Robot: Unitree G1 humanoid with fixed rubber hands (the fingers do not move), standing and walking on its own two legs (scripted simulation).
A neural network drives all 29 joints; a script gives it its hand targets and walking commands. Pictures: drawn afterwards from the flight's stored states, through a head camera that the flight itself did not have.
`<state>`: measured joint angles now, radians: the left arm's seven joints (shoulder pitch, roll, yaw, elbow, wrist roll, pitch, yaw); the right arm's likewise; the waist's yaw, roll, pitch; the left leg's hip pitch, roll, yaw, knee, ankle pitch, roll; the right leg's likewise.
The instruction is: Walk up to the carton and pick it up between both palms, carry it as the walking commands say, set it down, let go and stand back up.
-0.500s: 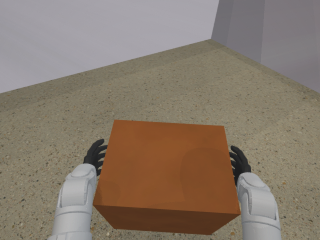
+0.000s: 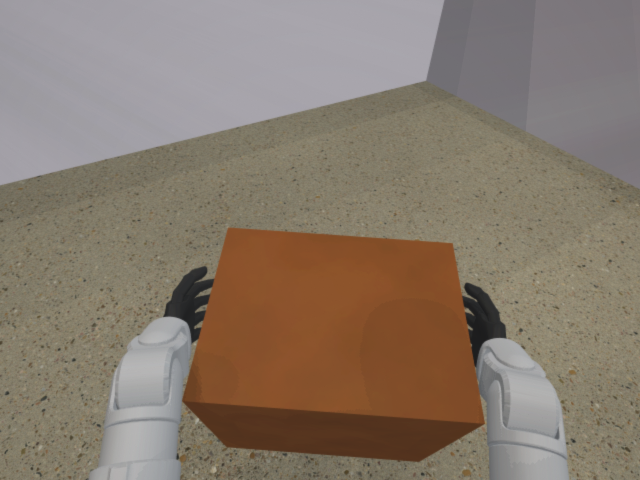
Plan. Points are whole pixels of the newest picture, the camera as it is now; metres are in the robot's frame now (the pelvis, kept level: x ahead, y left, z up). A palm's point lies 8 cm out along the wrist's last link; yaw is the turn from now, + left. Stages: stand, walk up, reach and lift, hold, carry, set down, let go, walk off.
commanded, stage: carry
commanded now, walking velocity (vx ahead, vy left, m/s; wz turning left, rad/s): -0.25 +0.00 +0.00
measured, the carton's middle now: (330, 353) +0.30 +0.00 -0.01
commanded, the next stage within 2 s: none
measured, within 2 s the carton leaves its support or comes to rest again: neither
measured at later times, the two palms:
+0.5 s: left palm (129, 456) +0.14 +0.18 +0.09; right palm (535, 460) +0.15 -0.19 +0.08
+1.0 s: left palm out of the picture -0.07 +0.22 +0.07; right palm out of the picture -0.02 -0.16 +0.08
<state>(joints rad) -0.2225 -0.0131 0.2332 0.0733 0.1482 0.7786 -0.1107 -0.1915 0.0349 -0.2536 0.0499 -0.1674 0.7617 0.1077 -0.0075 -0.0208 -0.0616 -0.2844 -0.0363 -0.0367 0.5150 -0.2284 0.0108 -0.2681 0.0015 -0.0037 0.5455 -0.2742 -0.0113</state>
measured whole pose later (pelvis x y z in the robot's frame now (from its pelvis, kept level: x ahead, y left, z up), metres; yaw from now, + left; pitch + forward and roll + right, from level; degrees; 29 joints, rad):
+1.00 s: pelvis -0.28 -0.01 +0.00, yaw +6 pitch +3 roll -2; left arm -0.01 -0.02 0.22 -0.40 0.02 1.16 -0.04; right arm -0.01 0.09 -0.21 -0.40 -0.07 1.14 0.03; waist 0.01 -0.01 -0.08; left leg -0.32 0.04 0.04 0.55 -0.28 0.02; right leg -0.61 -0.01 -0.06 1.07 -0.43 0.03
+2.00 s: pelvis -0.68 -0.05 -0.01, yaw +4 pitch +5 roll -1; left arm -0.09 -0.01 0.19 -0.37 0.03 1.16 -0.04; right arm -0.05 0.05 -0.21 -0.41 -0.07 1.15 0.04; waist 0.00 0.03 -0.13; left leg -0.49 0.07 0.06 0.52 -0.11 0.00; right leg -0.27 0.02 -0.07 0.50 -0.33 0.01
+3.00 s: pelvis -1.06 -0.08 +0.01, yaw +4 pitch +4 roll +3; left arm -0.01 -0.08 0.21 -0.45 0.07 1.13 -0.04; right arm -0.06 0.00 -0.20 -0.41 -0.02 1.15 0.03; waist -0.03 0.01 -0.09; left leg -0.51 -0.01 0.03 1.08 -0.45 -0.05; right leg -0.38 -0.04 -0.02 0.50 -0.19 -0.03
